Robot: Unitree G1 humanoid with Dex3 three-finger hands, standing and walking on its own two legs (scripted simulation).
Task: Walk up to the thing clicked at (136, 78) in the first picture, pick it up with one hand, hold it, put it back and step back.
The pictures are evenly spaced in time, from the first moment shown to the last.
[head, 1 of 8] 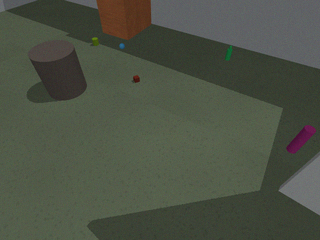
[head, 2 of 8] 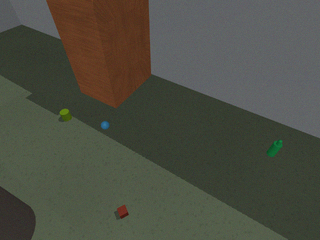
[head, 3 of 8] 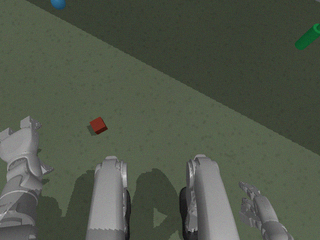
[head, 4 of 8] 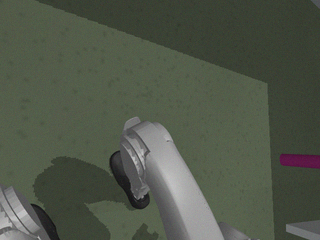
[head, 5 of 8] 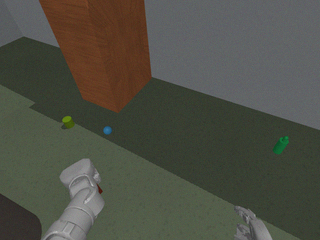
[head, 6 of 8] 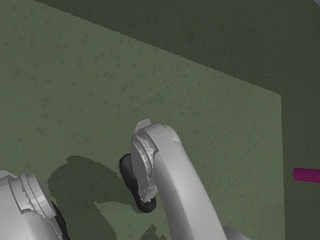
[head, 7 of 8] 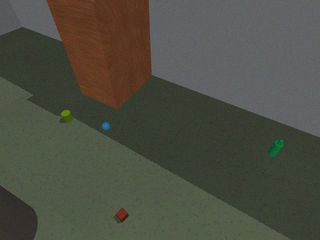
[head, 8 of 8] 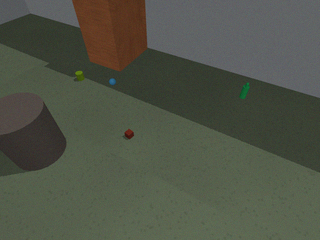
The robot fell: no
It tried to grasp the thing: yes
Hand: left
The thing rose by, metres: 0.67
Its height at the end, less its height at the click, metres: +0.00
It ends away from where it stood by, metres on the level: 0.02
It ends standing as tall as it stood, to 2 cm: yes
